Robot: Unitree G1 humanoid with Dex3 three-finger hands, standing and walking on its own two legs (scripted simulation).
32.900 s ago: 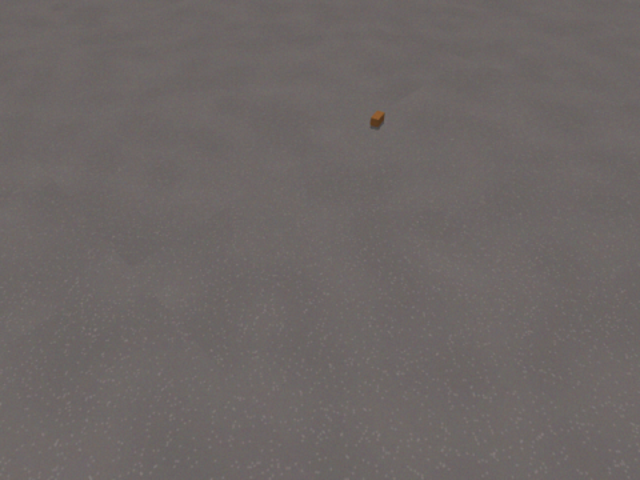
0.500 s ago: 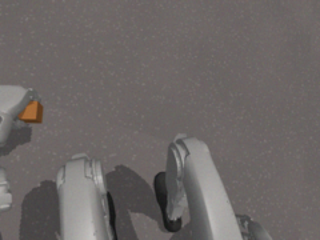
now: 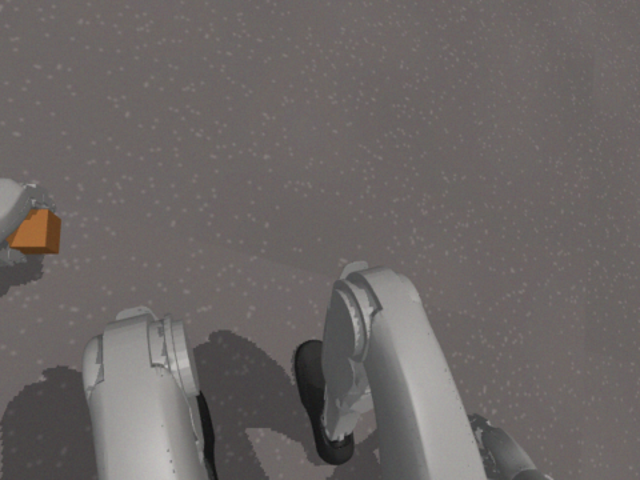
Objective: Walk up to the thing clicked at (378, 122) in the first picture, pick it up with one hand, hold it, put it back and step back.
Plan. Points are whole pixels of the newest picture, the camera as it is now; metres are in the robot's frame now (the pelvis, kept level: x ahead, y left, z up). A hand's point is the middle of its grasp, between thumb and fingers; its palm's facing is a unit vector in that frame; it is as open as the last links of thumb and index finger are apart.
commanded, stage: rest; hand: left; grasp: from above
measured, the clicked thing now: (13, 232) +0.44 +0.31 -0.22
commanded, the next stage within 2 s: open in 1.44 s
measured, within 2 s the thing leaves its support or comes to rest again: rests again in 1.10 s
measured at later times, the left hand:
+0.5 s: hand (20, 237) +0.44 +0.31 -0.23, palm faces -0.49 -0.03 -0.87, open 7.6 cm
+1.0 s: hand (30, 239) +0.44 +0.30 -0.25, palm faces -0.48 -0.03 -0.88, open 7.6 cm
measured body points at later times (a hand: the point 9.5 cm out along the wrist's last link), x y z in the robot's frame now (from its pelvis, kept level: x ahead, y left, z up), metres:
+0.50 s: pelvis +0.00 +0.00 -0.02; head +0.26 +0.10 +0.34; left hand +0.46 +0.31 -0.18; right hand +0.05 -0.27 -0.10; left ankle +0.07 +0.11 -0.28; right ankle +0.11 -0.11 -0.28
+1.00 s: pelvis +0.00 +0.00 -0.02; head +0.26 +0.11 +0.33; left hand +0.46 +0.30 -0.20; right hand +0.06 -0.26 -0.09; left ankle +0.07 +0.11 -0.28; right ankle +0.11 -0.11 -0.28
